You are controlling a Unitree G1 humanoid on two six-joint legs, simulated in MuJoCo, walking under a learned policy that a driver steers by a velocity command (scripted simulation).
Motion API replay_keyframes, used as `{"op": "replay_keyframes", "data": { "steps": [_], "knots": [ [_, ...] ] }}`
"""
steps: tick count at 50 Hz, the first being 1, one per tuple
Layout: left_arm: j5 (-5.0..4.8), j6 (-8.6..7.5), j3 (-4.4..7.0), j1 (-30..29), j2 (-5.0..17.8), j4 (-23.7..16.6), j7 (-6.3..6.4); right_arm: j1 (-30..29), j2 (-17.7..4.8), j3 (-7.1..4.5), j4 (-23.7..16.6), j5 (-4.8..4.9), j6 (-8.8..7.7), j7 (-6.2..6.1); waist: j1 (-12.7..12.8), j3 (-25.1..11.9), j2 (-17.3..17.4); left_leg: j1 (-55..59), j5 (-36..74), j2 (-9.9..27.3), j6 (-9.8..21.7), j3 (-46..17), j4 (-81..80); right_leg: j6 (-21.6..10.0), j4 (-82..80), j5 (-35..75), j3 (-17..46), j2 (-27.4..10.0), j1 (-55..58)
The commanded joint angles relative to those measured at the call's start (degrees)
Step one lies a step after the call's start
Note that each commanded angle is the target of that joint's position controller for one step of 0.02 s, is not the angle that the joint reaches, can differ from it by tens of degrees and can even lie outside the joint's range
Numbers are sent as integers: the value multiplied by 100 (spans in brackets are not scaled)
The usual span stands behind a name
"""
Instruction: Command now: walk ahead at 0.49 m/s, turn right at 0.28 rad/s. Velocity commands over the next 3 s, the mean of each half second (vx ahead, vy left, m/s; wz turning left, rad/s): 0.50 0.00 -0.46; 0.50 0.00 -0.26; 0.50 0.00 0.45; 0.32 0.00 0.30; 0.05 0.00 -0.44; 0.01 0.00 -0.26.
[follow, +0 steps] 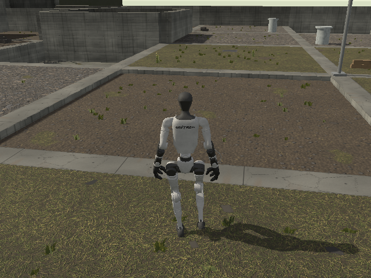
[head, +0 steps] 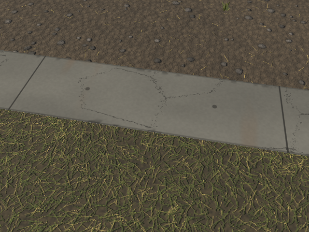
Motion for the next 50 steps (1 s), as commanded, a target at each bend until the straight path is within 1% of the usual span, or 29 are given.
{"op": "replay_keyframes", "data": {
  "steps": [1,4,8,11,13,16,17,18,19,20,21,22,23,24,25,27,29,35,38,40,42,43,44,45,46,47,48,49,50],
  "knots": [
    [4,113,61,306,245,-140,-61,234,-442,-50,-127,5,-187,-17,145,220,309,-285,198,1796,485,-1287,-1689,60,-250,606,176,-285,-442],
    [-36,104,67,-366,235,-341,-92,526,-419,-15,-25,19,-186,-40,0,287,290,152,829,1644,236,-753,-1657,138,-968,1280,80,-242,-978],
    [-46,72,-5,-1130,85,-554,-140,833,-403,39,89,40,-189,-112,-205,327,398,581,1606,1596,12,-239,-1523,180,-2114,1932,-383,-142,-930],
    [-23,63,-46,-1653,38,-738,-170,1212,-422,59,252,9,-151,-196,-380,403,423,1265,2361,1748,2,-36,-1280,99,-2751,1746,-727,-56,-1013],
    [-7,52,-40,-1780,53,-815,-175,1318,-491,55,333,-16,-100,-246,-375,368,461,1701,3125,1865,-6,107,-957,-24,-3024,1308,-918,86,-907],
    [22,59,43,-1265,181,-692,-125,1151,-704,14,347,-21,-25,-331,-28,-18,717,1936,5563,1973,-73,385,168,-363,-3203,411,-1250,589,50],
    [26,44,106,-769,294,-541,-109,1076,-801,-15,323,-32,21,-336,196,-298,783,1893,5932,2000,-59,453,938,-519,-3320,175,-1276,772,603],
    [54,5,203,-57,467,-316,-90,988,-889,-42,265,-19,60,-315,509,-690,782,1535,5533,1993,-71,513,1991,-711,-3694,205,-1157,884,1542],
    [140,-18,367,830,851,-77,-31,777,-906,-48,94,14,50,-276,976,-1149,496,379,4045,1883,-183,544,3541,-1037,-4038,8,-297,351,2962],
    [90,46,561,894,1479,-221,49,854,-349,31,-332,138,-34,-145,701,-1816,-1202,-2346,-1107,679,-584,566,6082,-1931,-4317,144,2865,-1555,5056],
    [-16,129,558,992,1498,-230,52,381,-764,-40,-543,96,-125,-97,800,-2032,-340,-3291,-1824,367,-558,-711,6771,-2288,-4958,510,4001,-1860,5151],
    [-71,139,514,661,1317,-176,101,-183,-728,-28,-730,93,-212,-71,665,-1158,28,-3677,-1232,811,-505,-1013,6388,-2012,-5104,712,3011,-1652,4514],
    [-108,115,443,374,984,-155,100,-144,-708,-17,-736,110,-255,-71,357,-581,378,-3338,-882,1022,-513,-964,5693,-1685,-5273,1306,2428,-1438,3572],
    [-109,66,386,134,803,-173,106,-205,-664,-31,-760,23,-181,-78,91,-289,560,-2968,-836,1182,-574,-1004,5162,-1402,-5348,1765,1977,-1082,2932],
    [-128,20,343,-23,710,-205,124,-51,-577,-13,-734,-101,-46,-67,-106,-214,529,-2594,-838,1213,-664,-981,4907,-1283,-5410,2080,1621,-819,2489],
    [-170,-104,324,60,763,-200,105,46,-471,-7,-768,-206,176,-15,-232,-295,348,-2320,-815,1196,-805,-888,4523,-1236,-5444,2603,1349,-574,2180],
    [-174,-149,363,236,960,-165,94,-286,-453,-1,-950,-193,262,16,-209,-213,168,-2411,-453,1193,-921,-778,4035,-1169,-5531,2660,1200,-410,1947],
    [-157,-99,363,1004,997,-103,92,-1774,-522,44,-1527,-122,288,56,342,-99,-200,-2890,815,1004,-966,-745,2451,-798,-5407,2588,1396,-259,2484],
    [-119,-128,294,1277,875,-1,137,-2139,-459,112,-1626,-98,232,108,518,-59,-237,-2806,1104,924,-793,-592,1728,-695,-5393,2866,1226,-362,2999],
    [-67,-164,269,1345,916,38,166,-2337,-508,117,-1724,-60,196,126,567,30,-288,-2601,1041,869,-588,-535,1384,-629,-5410,3060,1206,-553,3252],
    [-18,-196,276,1168,1037,42,202,-2044,-646,70,-1684,-42,166,121,332,32,-334,-2090,631,753,-323,-528,1047,-479,-5217,3705,1040,-707,3421],
    [-2,-212,281,1066,1097,40,216,-1670,-744,20,-1565,-30,149,94,152,-118,-358,-1578,353,579,-200,-468,950,-389,-4871,4513,903,-700,3478],
    [32,-212,288,999,1155,57,211,-1044,-853,-44,-1358,-9,123,46,-127,-436,-308,-889,150,368,-70,-388,818,-321,-4132,5230,730,-617,3540],
    [39,-206,275,944,1143,52,198,-158,-945,-106,-1064,-36,84,-11,-525,-890,-105,141,272,342,93,-402,564,-234,-3047,5174,456,-396,3275],
    [22,-223,200,1027,923,-101,197,777,-1275,-196,-902,-150,54,-75,-802,-1542,417,1509,-116,1447,407,-1743,608,-149,-1421,3446,224,-139,2238],
    [-163,-223,143,1724,530,-99,131,938,-1793,-354,-800,-175,95,-29,-415,-1967,1895,2770,-313,2727,1375,-4695,-48,186,599,-815,-225,1006,186],
    [51,-243,189,1364,944,-119,146,443,-1332,-275,-840,61,170,67,-267,-1433,1020,2345,-943,2513,1229,-5199,-552,78,907,-1106,268,663,-536],
    [46,-272,196,751,976,-275,110,-98,-1072,-223,-969,92,183,94,-161,-673,556,1558,-865,2344,1118,-4210,-589,94,756,-525,271,352,-701],
    [53,-307,157,375,904,-391,83,-264,-879,-179,-970,45,168,110,-133,-399,195,1016,-148,2077,1012,-3663,-687,136,461,-219,216,171,-599]
  ]
}}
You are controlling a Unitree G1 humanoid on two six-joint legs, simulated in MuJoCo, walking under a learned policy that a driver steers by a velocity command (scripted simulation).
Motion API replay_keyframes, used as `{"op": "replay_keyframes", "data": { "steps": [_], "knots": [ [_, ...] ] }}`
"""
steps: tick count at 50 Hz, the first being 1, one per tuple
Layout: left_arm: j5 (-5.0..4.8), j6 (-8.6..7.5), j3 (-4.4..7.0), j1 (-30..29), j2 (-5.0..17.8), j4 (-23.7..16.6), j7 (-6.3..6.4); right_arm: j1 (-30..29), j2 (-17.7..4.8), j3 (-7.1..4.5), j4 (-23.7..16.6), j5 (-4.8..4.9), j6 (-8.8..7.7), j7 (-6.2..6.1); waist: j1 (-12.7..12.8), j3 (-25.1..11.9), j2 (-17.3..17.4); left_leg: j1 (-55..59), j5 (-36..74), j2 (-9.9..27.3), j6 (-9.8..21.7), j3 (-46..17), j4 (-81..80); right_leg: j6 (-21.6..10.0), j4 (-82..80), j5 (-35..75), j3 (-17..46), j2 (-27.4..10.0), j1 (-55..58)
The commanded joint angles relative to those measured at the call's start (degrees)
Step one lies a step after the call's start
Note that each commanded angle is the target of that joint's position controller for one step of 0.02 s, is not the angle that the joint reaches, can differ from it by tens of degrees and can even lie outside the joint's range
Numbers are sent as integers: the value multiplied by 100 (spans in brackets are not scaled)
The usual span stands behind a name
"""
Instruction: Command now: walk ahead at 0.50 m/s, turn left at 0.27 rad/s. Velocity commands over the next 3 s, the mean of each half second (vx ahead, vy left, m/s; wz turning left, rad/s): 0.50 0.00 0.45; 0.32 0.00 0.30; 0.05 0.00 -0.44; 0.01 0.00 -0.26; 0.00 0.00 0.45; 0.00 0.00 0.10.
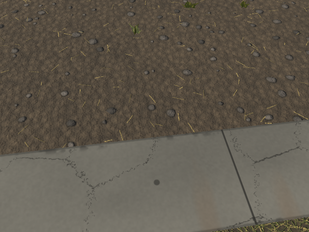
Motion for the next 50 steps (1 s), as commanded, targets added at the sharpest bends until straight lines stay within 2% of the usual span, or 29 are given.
{"op": "replay_keyframes", "data": {
  "steps": [1,2,3,5,9,12,17,19,21,22,23,24,25,26,27,29,30,33,36,39,41,43,44,45,46,47,48,49,50],
  "knots": [
    [66,-119,84,-297,584,-591,-58,682,-597,-189,-19,46,-20,11,-197,-240,127,1819,388,1692,1088,-2768,-1736,107,643,531,190,-680,-2270],
    [105,-41,56,-218,502,-633,-74,724,-549,-167,62,73,-40,-9,-55,-273,237,1546,726,1498,992,-2485,-1814,198,396,558,164,-757,-2027],
    [111,22,34,-207,444,-662,-81,832,-608,-184,116,84,-77,-18,-24,-311,394,1428,1170,1428,1023,-2354,-1823,291,215,503,113,-767,-1899],
    [118,105,0,-352,372,-745,-93,1035,-703,-222,192,116,-111,-44,-19,-332,421,1274,1348,1285,1061,-2108,-1911,455,-122,506,-3,-793,-1946],
    [90,165,-46,-1403,331,-1142,-111,1454,-766,-258,258,120,-57,-80,-273,-62,433,1155,1011,1081,927,-2043,-2144,703,-1175,1360,-153,-846,-2409],
    [47,156,-90,-1982,285,-1346,-136,1755,-778,-285,278,114,-31,-89,-499,-98,492,1403,1150,991,753,-2068,-1993,749,-1876,1933,-145,-760,-2438],
    [-25,91,-145,-2646,288,-1675,-139,2092,-812,-306,243,20,37,-152,-716,-127,574,1900,2003,1063,709,-2340,-1396,687,-2603,1832,-122,-506,-2309],
    [-48,39,-124,-2451,389,-1697,-122,1889,-897,-338,136,-4,53,-194,-536,-173,630,1806,2110,1110,577,-2535,-1138,587,-3009,1553,-31,-423,-1719],
    [-63,-30,-42,-1593,578,-1468,-52,1515,-1010,-372,3,9,38,-185,-100,-446,593,1420,2383,937,364,-2604,-501,417,-3544,1286,-75,-218,-341],
    [-7,-114,47,-932,813,-1317,24,1452,-941,-354,-32,65,-8,-137,220,-834,242,1082,2178,587,222,-2337,456,236,-3844,1316,184,-524,709],
    [119,-144,158,17,1288,-1289,138,1464,-539,-246,-243,147,-68,-109,531,-1744,-496,438,753,276,78,-1737,2009,-85,-3983,184,1519,-1956,2014],
    [141,-27,256,-86,1661,-1314,158,2116,-298,-201,-415,264,-26,-128,101,-2055,-1704,-1140,-2433,-475,-37,-1029,3192,-676,-4643,-358,3900,-3059,2798],
    [63,48,212,-375,1158,-1352,126,2091,-731,-250,-207,53,88,-192,-46,-1412,-825,-1643,-2081,106,-14,-920,3825,-736,-4620,-874,3972,-2961,2167],
    [18,51,91,-677,641,-1432,98,1667,-731,-262,-206,-26,118,-138,-47,-777,-174,-1612,-1505,289,-40,-905,3863,-612,-4712,-551,3079,-2632,1473],
    [24,28,38,-827,453,-1409,71,1415,-602,-243,-270,-36,136,-84,-111,-458,-57,-1483,-1170,441,-110,-850,3706,-503,-4866,306,2272,-2348,975],
    [-10,-45,15,-730,393,-1287,78,1304,-520,-244,-305,-122,253,29,-214,-279,-427,-1265,-919,624,-208,-732,3540,-280,-5070,1301,1215,-1901,538],
    [-30,-104,34,-618,459,-1230,60,1305,-503,-243,-359,-116,300,65,-248,-357,-612,-1213,-853,612,-244,-672,3562,-332,-5053,1842,1021,-1918,507],
    [-91,-193,72,-418,502,-1123,35,855,-461,-233,-547,-116,373,131,-271,-285,-413,-1604,-506,653,-337,-621,3527,-423,-5115,3065,406,-1940,627],
    [-109,-142,83,-306,556,-1030,59,411,-346,-183,-768,-108,394,151,-286,-200,-386,-1711,-109,611,-454,-385,2889,-422,-4859,4843,-359,-1856,660],
    [-108,-87,34,-159,525,-885,23,-12,-38,-15,-889,-82,343,184,-164,-244,-540,-835,460,400,-396,-170,1436,-362,-4708,5074,-784,-1527,295],
    [-120,-41,36,21,615,-749,0,-125,-37,33,-855,-93,316,145,-80,-340,-601,-322,484,254,-341,-12,818,-350,-4540,5260,-724,-1545,398],
    [-162,13,40,114,694,-618,-6,-76,-158,35,-797,-121,271,50,-116,-393,-649,-7,382,239,-206,14,360,-339,-4216,5394,-437,-1616,677],
    [-188,38,41,112,715,-571,11,138,-230,26,-694,-143,221,-3,-221,-451,-581,276,478,206,-122,-28,-37,-281,-3907,5347,-305,-1593,798],
    [-231,68,36,75,720,-536,22,562,-274,21,-510,-195,130,-57,-454,-609,-346,916,1091,188,-43,-34,-758,-151,-3314,5072,-341,-1412,748],
    [-249,51,-5,257,599,-580,25,966,-595,-29,-392,-289,35,-115,-544,-1049,61,2030,2930,866,51,-503,-757,42,-2598,3850,-423,-1173,204],
    [-328,54,-154,736,56,-782,36,1350,-987,-100,-440,-329,20,-182,-452,-1993,1184,3668,6090,2720,703,-1924,-47,251,-1172,153,-640,-708,-971],
    [-393,241,-88,920,241,-607,111,1295,-918,-120,-472,61,91,-218,-555,-2651,1305,3479,6543,3040,1351,-2318,-59,259,-254,-1748,-109,-245,-1032],
    [-300,362,25,682,542,-603,135,1030,-831,-112,-524,151,166,-238,-487,-2115,849,2927,5472,2783,1300,-1900,-393,286,257,-1733,87,-341,-1331],
    [-205,409,66,316,565,-689,126,628,-658,-52,-584,118,210,-282,-384,-1439,711,2355,4434,2533,1121,-1625,-731,308,403,-1441,12,-416,-1643]
  ]
}}
Over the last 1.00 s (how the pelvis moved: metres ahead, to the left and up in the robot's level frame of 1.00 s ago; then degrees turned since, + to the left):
0.56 -0.10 -0.01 -21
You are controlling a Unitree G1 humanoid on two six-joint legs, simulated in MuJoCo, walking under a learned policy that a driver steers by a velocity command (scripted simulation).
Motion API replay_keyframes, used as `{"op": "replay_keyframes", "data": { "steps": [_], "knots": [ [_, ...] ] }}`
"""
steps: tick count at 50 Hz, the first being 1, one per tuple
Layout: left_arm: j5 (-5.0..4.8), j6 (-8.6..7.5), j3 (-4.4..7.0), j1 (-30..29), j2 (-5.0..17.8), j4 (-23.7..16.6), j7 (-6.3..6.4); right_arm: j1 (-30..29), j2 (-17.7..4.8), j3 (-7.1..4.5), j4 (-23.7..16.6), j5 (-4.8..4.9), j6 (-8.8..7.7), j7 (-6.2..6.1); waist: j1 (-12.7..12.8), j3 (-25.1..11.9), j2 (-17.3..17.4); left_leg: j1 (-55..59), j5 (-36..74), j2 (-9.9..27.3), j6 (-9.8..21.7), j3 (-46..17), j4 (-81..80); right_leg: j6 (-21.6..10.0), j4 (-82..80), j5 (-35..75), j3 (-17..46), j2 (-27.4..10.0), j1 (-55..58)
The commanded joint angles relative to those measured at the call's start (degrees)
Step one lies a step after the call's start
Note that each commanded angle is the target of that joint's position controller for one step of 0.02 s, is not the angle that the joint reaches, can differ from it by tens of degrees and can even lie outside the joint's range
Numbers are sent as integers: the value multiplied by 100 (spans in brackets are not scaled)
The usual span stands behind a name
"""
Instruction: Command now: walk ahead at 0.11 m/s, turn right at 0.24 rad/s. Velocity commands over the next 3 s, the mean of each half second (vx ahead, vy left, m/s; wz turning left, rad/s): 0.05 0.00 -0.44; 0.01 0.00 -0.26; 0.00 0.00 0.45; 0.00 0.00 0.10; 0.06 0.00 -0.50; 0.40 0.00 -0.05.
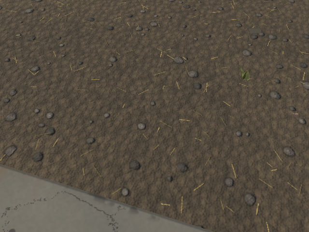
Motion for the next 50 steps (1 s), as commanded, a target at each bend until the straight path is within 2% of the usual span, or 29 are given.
{"op": "replay_keyframes", "data": {
  "steps": [1,2,3,6,9,13,15,16,17,18,19,20,21,22,23,25,27,31,36,40,41,42,43,44,45,46,47,48,50],
  "knots": [
    [124,142,253,55,752,-371,50,755,-852,-251,-110,108,75,-192,-441,-955,532,1850,3682,1916,1068,-1316,-1085,59,1346,-19,366,-143,-1352],
    [186,225,267,123,686,-356,31,508,-788,-239,-125,105,97,-244,-248,-711,637,1301,3054,1730,928,-988,-1348,151,1217,300,298,-208,-1128],
    [229,302,286,227,622,-303,16,483,-771,-239,-132,58,96,-258,-204,-683,625,991,2944,1627,887,-744,-1400,204,1340,506,178,-141,-887],
    [181,452,325,190,498,-402,-9,393,-782,-279,-126,-15,75,-263,-105,-772,614,617,1826,1592,965,-418,-1541,267,1203,725,81,-133,-753],
    [219,565,296,-243,427,-655,-99,381,-817,-321,-97,-47,135,-257,-221,-631,873,460,309,1602,905,-298,-1669,193,377,957,-23,-248,-748],
    [194,583,302,-515,549,-954,-207,488,-1085,-436,-79,-70,242,-221,-343,-747,875,507,-308,1857,842,-340,-1496,19,-495,784,-213,-217,-319],
    [179,537,301,-327,535,-978,-234,401,-1228,-494,-94,-22,292,-221,-198,-784,692,354,-497,1845,605,-188,-1175,-151,-1341,1066,-358,-126,228],
    [188,494,323,-119,587,-915,-233,455,-1213,-508,-74,-13,329,-219,-119,-742,426,75,-672,1715,326,20,-777,-259,-1957,1275,-282,-33,645],
    [231,426,366,-44,789,-914,-205,731,-1040,-503,3,-27,399,-179,-145,-475,-474,-299,-1299,1317,-112,479,199,-370,-3066,1338,614,-436,695],
    [232,397,533,-253,1631,-1204,-144,836,-591,-386,-324,36,448,-166,-319,-193,-2096,-1589,-2741,205,-626,863,1553,-933,-3823,2030,3250,-2174,622],
    [298,413,626,35,1783,-1131,-36,108,-881,-422,-441,-53,508,-227,95,70,-1345,-1569,-2601,117,-592,-91,2516,-1412,-4040,2358,3249,-2278,-84],
    [298,416,559,-214,1550,-1112,34,141,-850,-429,-441,19,523,-216,-192,97,-998,-1394,-2057,195,-561,-379,2867,-1364,-3922,2116,2720,-1902,-296],
    [233,418,486,-647,1315,-1187,32,291,-901,-450,-343,50,495,-179,-435,125,-771,-1277,-1444,230,-513,-462,2873,-1131,-3859,1940,2199,-1458,-356],
    [199,403,464,-952,1232,-1286,8,450,-996,-491,-241,-5,463,-157,-547,-44,-757,-1243,-1116,148,-475,-410,3020,-1001,-3733,2246,1925,-1162,-149],
    [154,379,436,-1046,1104,-1364,-9,671,-1037,-516,-118,-69,449,-124,-566,-282,-732,-1175,-970,110,-489,-370,3220,-1020,-3598,2804,1734,-1009,86],
    [106,324,429,-847,1041,-1380,-55,711,-986,-523,-130,-51,452,-83,-506,-608,-465,-1179,-976,73,-548,-421,3368,-1073,-3423,3454,1760,-1003,511],
    [103,293,465,-620,1098,-1351,-55,577,-902,-495,-218,-15,479,-93,-396,-617,-468,-1359,-1007,87,-611,-486,3119,-1126,-3363,3521,1922,-1023,864],
    [151,317,515,-326,1172,-1355,-30,330,-914,-462,-367,6,503,-138,-175,-581,-680,-1354,-1247,39,-650,-556,2326,-1256,-3319,3216,2354,-1063,1131],
    [210,342,547,-445,1248,-1436,-78,372,-906,-407,-446,59,447,-166,-171,-694,-668,-582,-1520,-108,-509,-529,1575,-1287,-3146,3457,2647,-1006,767],
    [241,352,409,-792,977,-1414,-69,766,-789,-335,-320,121,415,-168,-336,-858,-693,700,-1276,-145,-296,-293,407,-992,-3030,3630,2459,-856,289],
    [197,361,339,-902,854,-1388,-39,953,-648,-287,-229,107,396,-165,-483,-857,-584,1294,-716,-121,-220,-253,-441,-826,-2967,3308,2357,-756,26],
    [183,343,239,-793,639,-1308,-5,911,-553,-221,-212,52,348,-172,-471,-818,-370,1853,-177,60,-157,-554,-1267,-534,-2978,2644,2257,-625,-310],
    [218,316,164,-457,406,-1235,7,764,-814,-215,-277,-56,272,-189,-234,-820,469,2058,-338,987,-5,-1787,-1776,-243,-2428,1669,1772,-236,-528],
    [176,326,208,-394,587,-1232,15,291,-1207,-251,-416,-61,230,-138,-13,-433,951,1177,98,1666,421,-2605,-1894,-76,-2532,1175,1032,353,-495],
    [233,341,233,-538,754,-1139,24,140,-1085,-247,-399,-23,220,-77,-61,-309,914,625,-89,1542,589,-2515,-1812,-26,-2535,1292,885,150,148],
    [219,321,246,-753,789,-1134,15,91,-1083,-247,-393,23,214,-32,-101,-197,874,547,-261,1156,425,-2260,-1708,-32,-2678,1716,846,212,280],
    [221,289,255,-958,810,-1136,13,229,-1209,-301,-346,47,222,-20,-228,-199,929,633,-270,914,299,-2151,-1594,-6,-2653,1970,797,249,318],
    [225,262,272,-978,853,-1164,9,314,-1341,-353,-338,84,225,-36,-255,-271,1072,822,-32,821,277,-2141,-1481,31,-2535,2003,699,267,200],
    [197,212,256,-876,832,-1124,47,440,-1395,-417,-378,119,246,-26,-299,-437,963,1137,681,834,405,-2287,-1215,109,-2365,1829,544,260,-4]
  ]
}}
Over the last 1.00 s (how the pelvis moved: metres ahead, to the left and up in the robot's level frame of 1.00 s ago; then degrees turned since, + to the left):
0.43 0.06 0.00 24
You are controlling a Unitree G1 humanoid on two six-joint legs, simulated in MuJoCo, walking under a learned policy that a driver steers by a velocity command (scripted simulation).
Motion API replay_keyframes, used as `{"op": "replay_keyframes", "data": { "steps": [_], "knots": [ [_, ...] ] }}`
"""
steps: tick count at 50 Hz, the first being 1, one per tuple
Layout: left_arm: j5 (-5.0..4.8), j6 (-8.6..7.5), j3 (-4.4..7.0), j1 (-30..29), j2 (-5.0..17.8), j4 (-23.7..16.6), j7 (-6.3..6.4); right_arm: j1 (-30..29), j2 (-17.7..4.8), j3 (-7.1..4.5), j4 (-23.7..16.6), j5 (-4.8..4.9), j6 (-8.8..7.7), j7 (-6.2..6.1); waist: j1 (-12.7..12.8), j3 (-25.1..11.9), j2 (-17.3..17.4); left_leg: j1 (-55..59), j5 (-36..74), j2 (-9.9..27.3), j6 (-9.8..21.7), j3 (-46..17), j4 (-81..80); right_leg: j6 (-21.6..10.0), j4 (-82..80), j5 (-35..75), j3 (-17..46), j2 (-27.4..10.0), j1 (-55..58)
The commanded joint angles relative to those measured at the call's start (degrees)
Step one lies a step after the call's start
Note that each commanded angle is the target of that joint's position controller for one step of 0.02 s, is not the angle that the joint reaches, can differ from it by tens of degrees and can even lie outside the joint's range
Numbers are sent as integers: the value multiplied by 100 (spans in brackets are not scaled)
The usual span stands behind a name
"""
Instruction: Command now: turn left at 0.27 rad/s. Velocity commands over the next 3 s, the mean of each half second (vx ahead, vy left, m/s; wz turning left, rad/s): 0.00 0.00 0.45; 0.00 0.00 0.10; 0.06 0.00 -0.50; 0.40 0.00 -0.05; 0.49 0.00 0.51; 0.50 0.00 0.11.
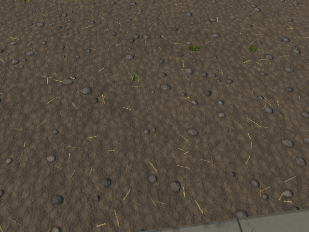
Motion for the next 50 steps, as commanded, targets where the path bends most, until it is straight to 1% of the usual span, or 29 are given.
{"op": "replay_keyframes", "data": {
  "steps": [1,5,8,9,10,11,12,13,14,16,20,23,25,26,27,28,29,30,32,34,37,38,40,42,46,47,48,49,50],
  "knots": [
    [-22,-136,220,96,721,-306,97,-246,-1198,-381,-464,39,-62,8,66,-225,1058,248,1406,1212,581,-1761,-619,98,335,-221,-199,-68,-235],
    [-67,-153,198,159,587,-375,173,-72,-1229,-478,-518,-9,6,29,25,-409,1018,568,2535,1327,877,-2289,-259,47,704,-947,-328,-16,-567],
    [-88,-211,193,445,619,-356,215,-380,-1170,-515,-631,10,71,38,208,-528,838,81,2346,973,564,-2142,67,-93,-74,-512,-171,-206,160],
    [-12,-227,246,543,896,-384,246,-470,-1006,-484,-740,47,78,53,214,-532,384,-420,1619,600,305,-1779,535,-270,-598,-299,409,-775,553],
    [36,-185,379,305,1409,-397,243,-493,-851,-460,-893,104,94,70,22,-190,-901,-1401,87,-257,-26,-619,1247,-749,-818,1248,1330,-1642,783],
    [42,-165,363,276,1306,-462,210,-315,-1040,-527,-796,-46,121,46,117,-250,-1221,-1791,-1943,-393,-119,18,2460,-1399,-753,3060,1775,-2552,1009],
    [6,-163,293,332,1080,-532,182,-251,-1166,-594,-683,-127,141,52,115,-274,-515,-1856,-2189,-158,-189,42,3428,-1641,-643,3913,1521,-2656,973],
    [4,-148,236,159,918,-580,179,-168,-1115,-605,-601,-89,173,79,-22,-264,-42,-1748,-1936,-34,-259,-24,3763,-1515,-558,3893,1052,-2387,869],
    [31,-141,216,-16,891,-568,190,-165,-1017,-578,-612,-47,217,122,-121,-144,-102,-1746,-1641,42,-296,-2,3642,-1244,-526,3695,590,-2059,815],
    [68,-139,249,-28,1003,-552,201,-229,-920,-518,-647,-1,273,226,-19,-124,-590,-1745,-1344,29,-423,223,3277,-992,-440,3573,61,-1646,1039],
    [35,-114,323,226,1183,-479,126,-617,-814,-421,-911,40,319,307,249,-207,-780,-1146,-1343,154,-387,538,2078,-953,-282,3168,-191,-1798,1038],
    [4,-104,376,245,1321,-438,62,-509,-860,-423,-965,61,304,263,223,-293,-897,-603,-1246,60,-238,814,1260,-853,62,3136,-299,-1890,890],
    [-72,-91,382,161,1318,-419,59,-153,-846,-422,-879,-20,207,189,-81,-371,-550,237,-132,-48,-92,813,-75,-481,797,2384,-659,-1701,406],
    [-40,-92,362,310,1200,-446,53,107,-1218,-510,-854,-104,113,124,-191,-546,367,1061,433,611,104,-418,-712,-117,1907,1089,-1016,-1364,-438],
    [28,-40,190,104,653,-892,56,222,-2128,-694,-997,-45,47,121,-110,-458,1885,1495,2922,2422,942,-2895,-823,312,3042,-2379,-1264,-312,-2182],
    [85,56,224,-175,926,-860,140,872,-1984,-728,-808,58,33,132,-561,-779,1252,1352,3273,2572,1595,-2887,-722,306,3848,-2625,-422,-370,-2072],
    [5,96,244,-197,953,-806,142,651,-1666,-627,-758,49,46,100,-332,-377,969,1044,2872,2292,1609,-2377,-699,295,4149,-2186,-305,-487,-2182],
    [-29,77,256,-229,981,-728,123,235,-1384,-544,-792,34,77,62,-154,-42,726,662,2336,1871,1364,-1917,-784,284,3982,-1652,-234,-603,-2126],
    [26,66,285,79,1055,-505,67,-299,-1098,-433,-878,26,95,-5,86,-175,881,515,2472,1324,1012,-1257,-802,328,3696,-1063,-392,-584,-1699],
    [-4,112,246,301,920,-319,-8,-250,-927,-344,-807,-8,51,-2,119,-479,758,480,2719,1238,941,-922,-798,360,3497,-921,-510,-503,-1255],
    [-61,191,119,139,598,-231,-70,-152,-699,-210,-645,-79,-25,-22,-5,-326,793,308,1590,1214,816,-747,-1065,316,2319,-797,-475,-561,-753],
    [-55,205,88,73,543,-203,-80,-115,-678,-178,-581,-113,-35,-33,-74,-234,877,175,1124,1221,785,-712,-1138,271,1913,-784,-474,-537,-514],
    [-61,211,119,-44,672,-180,-76,-28,-888,-213,-471,-165,-27,-56,-173,-44,976,28,600,1303,821,-785,-1101,180,1518,-902,-518,-385,-330],
    [-77,169,161,-52,807,-185,-65,16,-1108,-278,-411,-137,1,-87,-165,26,898,90,721,1482,919,-935,-916,96,1369,-1080,-530,-285,-389],
    [-79,1,103,236,632,-123,-45,-98,-1169,-330,-352,-38,34,-180,104,-96,611,238,1717,1541,796,-798,-269,-90,192,-412,-609,-251,25],
    [-50,-53,116,254,735,-147,-35,-76,-1145,-340,-352,-43,18,-199,122,-152,444,86,1590,1412,585,-671,1,-183,-203,107,-222,-414,281],
    [27,-113,183,418,1089,-175,-15,-134,-998,-317,-497,-53,4,-198,72,-307,-165,-279,1107,979,321,-269,811,-401,-517,910,837,-1119,562],
    [-90,-117,353,337,1538,-129,-32,-378,-746,-265,-662,-22,35,-191,8,24,-1161,-994,-508,-30,-51,570,1396,-1070,-592,2396,1992,-1895,421],
    [-52,-141,318,652,1357,-131,-61,-523,-844,-276,-674,-76,80,-212,291,-67,-1042,-1492,-1951,-100,-135,380,2390,-1585,-808,2983,2476,-2360,731]
  ]
}}
Over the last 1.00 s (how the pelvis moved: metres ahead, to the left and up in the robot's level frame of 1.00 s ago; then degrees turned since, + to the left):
-0.01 0.00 0.01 -22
